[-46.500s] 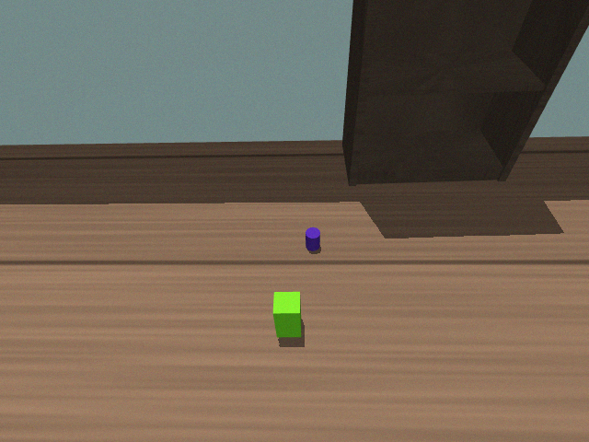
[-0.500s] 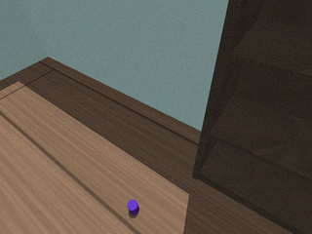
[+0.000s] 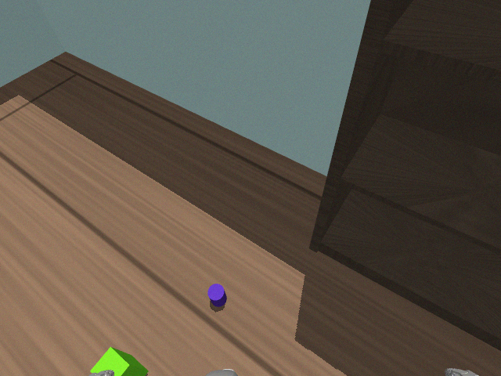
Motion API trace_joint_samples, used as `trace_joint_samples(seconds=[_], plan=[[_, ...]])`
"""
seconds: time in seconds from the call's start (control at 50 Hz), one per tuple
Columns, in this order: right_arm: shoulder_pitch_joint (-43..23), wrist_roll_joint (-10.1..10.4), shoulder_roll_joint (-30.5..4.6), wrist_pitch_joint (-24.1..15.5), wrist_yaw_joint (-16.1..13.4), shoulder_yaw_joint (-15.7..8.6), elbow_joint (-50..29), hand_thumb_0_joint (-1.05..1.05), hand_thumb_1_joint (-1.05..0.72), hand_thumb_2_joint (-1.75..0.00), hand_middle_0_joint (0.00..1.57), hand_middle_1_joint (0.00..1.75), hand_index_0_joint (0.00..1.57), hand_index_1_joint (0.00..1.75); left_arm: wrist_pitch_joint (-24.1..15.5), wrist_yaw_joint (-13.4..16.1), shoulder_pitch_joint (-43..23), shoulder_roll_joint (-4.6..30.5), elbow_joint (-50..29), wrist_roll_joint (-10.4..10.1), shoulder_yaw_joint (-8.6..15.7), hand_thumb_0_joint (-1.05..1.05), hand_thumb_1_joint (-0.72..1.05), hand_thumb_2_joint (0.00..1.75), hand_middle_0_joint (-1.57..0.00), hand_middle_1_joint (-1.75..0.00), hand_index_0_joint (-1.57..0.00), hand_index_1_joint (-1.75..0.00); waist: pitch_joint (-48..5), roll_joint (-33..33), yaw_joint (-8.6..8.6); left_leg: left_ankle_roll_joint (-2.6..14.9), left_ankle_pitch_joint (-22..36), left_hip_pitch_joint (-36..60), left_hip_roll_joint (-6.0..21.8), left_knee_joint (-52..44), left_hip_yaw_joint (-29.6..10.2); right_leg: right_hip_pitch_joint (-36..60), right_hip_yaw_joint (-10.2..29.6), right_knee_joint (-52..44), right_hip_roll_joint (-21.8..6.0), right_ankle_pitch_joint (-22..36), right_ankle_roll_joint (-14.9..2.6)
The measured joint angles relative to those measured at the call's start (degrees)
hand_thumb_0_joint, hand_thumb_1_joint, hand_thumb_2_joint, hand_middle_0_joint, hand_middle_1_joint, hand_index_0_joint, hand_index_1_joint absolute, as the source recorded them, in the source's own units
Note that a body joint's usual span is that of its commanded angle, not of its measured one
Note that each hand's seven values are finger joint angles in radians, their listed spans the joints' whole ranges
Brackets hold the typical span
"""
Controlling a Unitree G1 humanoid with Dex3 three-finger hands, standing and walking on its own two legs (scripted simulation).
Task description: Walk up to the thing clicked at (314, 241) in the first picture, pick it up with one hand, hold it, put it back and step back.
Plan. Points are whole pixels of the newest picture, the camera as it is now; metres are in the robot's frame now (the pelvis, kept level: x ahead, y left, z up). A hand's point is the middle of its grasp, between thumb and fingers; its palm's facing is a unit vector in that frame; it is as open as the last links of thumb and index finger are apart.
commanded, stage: step back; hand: left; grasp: from above
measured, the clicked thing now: (217, 295) +0.46 +0.20 -0.73
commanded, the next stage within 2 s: none
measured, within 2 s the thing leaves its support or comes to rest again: neither
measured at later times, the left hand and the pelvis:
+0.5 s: hand out of the picture +0.04 +0.32 -0.17, palm faces -0.09 -0.92 -0.37, open 7.3 cm; pelvis -0.08 +0.06 -0.01, yaw -4 degrees
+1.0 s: hand out of the picture -0.06 +0.31 -0.16, palm faces -0.03 -0.93 -0.36, open 7.3 cm; pelvis -0.21 +0.06 -0.02, yaw -1 degrees
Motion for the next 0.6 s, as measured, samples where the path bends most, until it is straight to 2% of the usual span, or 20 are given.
trace_joint_samples(seconds=[0.04,0.06,0.08,0.12,0.14,0.18,0.22,0.26,0.32,0.38,0.44,0.54,0.58,0.6], plan=[[0.6,0.0,-0.7,0.6,0.3,-0.6,-1.4,0.01,-0.9,-0.9,0.21,0.3,0.2,0.29,0.5,0.1,-0.3,0.4,-1.5,0.6,0.1,0.01,0.91,0.9,-0.21,-0.3,-0.21,-0.3,0.1,-0.7,-0.18,0.94,-5.0,-1.5,-1.4,5.7,0.4,-2.1,0.6,2.1,-1.0,-0.5,0.21],[1.2,0.0,-0.9,0.7,0.4,-0.9,-2.0,0.01,-0.9,-0.9,0.21,0.3,0.2,0.29,0.7,0.2,-0.6,0.8,-2.1,0.8,0.2,0.01,0.91,0.9,-0.21,-0.3,-0.21,-0.3,0.1,-1.0,-0.48,1.25,-5.7,-1.5,-1.7,6.7,0.6,-3.2,0.7,3.0,-1.5,-0.6,0.53],[1.8,0.1,-1.1,0.7,0.5,-1.0,-2.6,0.01,-0.9,-0.9,0.21,0.3,0.2,0.29,0.9,0.3,-1.0,1.1,-2.8,1.0,0.2,0.01,0.91,0.9,-0.21,-0.3,-0.21,-0.3,0.0,-1.3,-0.8,1.35,-5.1,-0.8,-1.5,5.6,0.9,-4.2,0.7,4.1,-1.9,-0.9,0.99],[3.4,-0.3,-1.5,0.3,0.4,-1.3,-3.3,0.01,-0.9,-0.9,0.2,0.3,0.2,0.29,1.3,0.4,-1.9,1.9,-4.5,0.8,0.1,0.01,0.91,0.9,-0.2,-0.3,-0.21,-0.3,-0.2,-1.6,-1.4,0.8,0.2,1.9,-0.6,-1.6,1.1,-6.8,0.4,7.3,-2.4,-1.9,1.79],[3.7,-0.8,-1.1,0.0,0.1,-1.6,-3.2,0.01,-0.9,-0.9,0.2,0.3,0.2,0.29,1.6,0.5,-2.8,2.5,-5.3,0.5,0.2,0.01,0.91,0.9,-0.2,-0.3,-0.21,-0.3,0.5,-2.7,-1.33,0.61,-1.5,2.2,-1.3,-2.4,1.5,-8.4,1.5,9.8,-2.8,-2.6,0.74],[3.9,-1.7,0.5,-0.2,-0.1,-1.4,-3.1,0.01,-0.9,-0.9,0.2,0.3,0.2,0.29,2.1,1.1,-4.3,3.4,-6.5,0.0,0.6,0.01,0.91,0.9,-0.2,-0.3,-0.21,-0.3,2.6,-4.7,-0.67,1.18,-1.6,2.0,-2.1,-1.8,2.6,-11.1,7.8,16.9,0.1,-11.6,-1.31],[4.6,-1.9,1.6,-0.2,-0.1,-0.9,-3.6,0.01,-0.9,-0.9,0.2,0.3,0.2,0.29,2.4,1.7,-4.6,3.5,-7.0,0.0,0.5,0.01,0.91,0.9,-0.2,-0.3,-0.21,-0.3,3.1,-4.6,-1.53,1.56,-0.2,1.5,-1.7,-2.8,1.9,-13.1,11.1,24.4,4.8,-17.5,-2.24],[5.3,-2.2,2.4,0.0,-0.5,-0.5,-4.1,0.01,-0.9,-0.9,0.21,0.3,0.2,0.29,2.7,1.9,-4.2,3.1,-7.2,-0.4,0.1,0.01,0.91,0.9,-0.2,-0.3,-0.2,-0.3,2.7,-4.4,-2.03,1.8,1.9,1.4,-1.4,-5.4,1.7,-14.6,12.6,30.4,8.0,-17.5,-2.58],[5.2,-2.2,2.9,0.0,-1.4,-0.5,-5.0,0.01,-0.9,-0.9,0.21,0.3,0.21,0.3,2.6,1.6,-2.2,2.5,-7.9,-0.4,-0.3,0.01,0.91,0.9,-0.2,-0.3,-0.2,-0.3,2.4,-4.3,-1.45,2.18,4.2,1.8,-1.5,-8.6,3.2,-14.7,12.4,34.2,9.1,-14.1,-2.1],[4.7,-1.8,3.2,-0.5,-2.1,-0.7,-6.5,0.01,-0.9,-0.9,0.21,0.3,0.21,0.3,2.5,1.3,0.3,2.0,-7.7,-0.1,-0.4,0.01,0.91,0.9,-0.2,-0.3,-0.21,-0.3,2.3,-4.0,-1.27,2.78,4.8,1.9,-1.7,-9.0,4.7,-11.7,11.2,31.7,8.4,-13.6,-0.79],[3.8,-1.6,3.6,-0.8,-2.3,-0.7,-8.0,0.01,-0.9,-0.9,0.21,0.3,0.21,0.3,2.7,1.1,2.2,1.9,-7.5,0.1,-0.3,0.01,0.91,0.9,-0.2,-0.3,-0.21,-0.3,2.3,-4.0,-0.99,3.05,4.8,1.5,-1.9,-8.1,6.4,-8.6,10.5,26.8,7.4,-14.2,-0.34],[2.2,-1.4,3.2,-0.8,-2.1,-0.5,-9.4,0.01,-0.9,-0.9,0.21,0.3,0.21,0.3,2.4,0.6,3.8,1.5,-7.5,0.6,0.2,0.01,0.91,0.9,-0.2,-0.3,-0.21,-0.3,2.3,-2.4,-0.52,3.0,4.9,-0.5,-1.3,-5.4,8.2,-4.0,7.5,17.1,5.5,-13.7,-1.08],[1.7,-1.3,2.8,-0.6,-1.8,-0.4,-9.4,0.01,-0.9,-0.9,0.21,0.3,0.21,0.3,1.9,0.3,4.6,1.4,-7.7,0.9,0.4,0.01,0.91,0.9,-0.2,-0.3,-0.21,-0.3,1.8,-1.6,-0.12,2.64,4.7,-1.6,-0.7,-3.9,8.8,-1.8,6.4,11.7,4.9,-10.9,-1.92],[1.2,-1.2,2.3,-0.4,-1.7,-0.5,-9.1,0.01,-0.9,-0.9,0.21,0.3,0.21,0.3,1.7,0.2,4.7,1.0,-7.5,1.0,0.5,0.01,0.91,0.9,-0.2,-0.3,-0.21,-0.3,2.1,-0.3,-0.11,2.3,4.7,-2.0,0.1,-3.0,8.5,-1.1,5.8,10.2,5.6,-9.0,-2.2]])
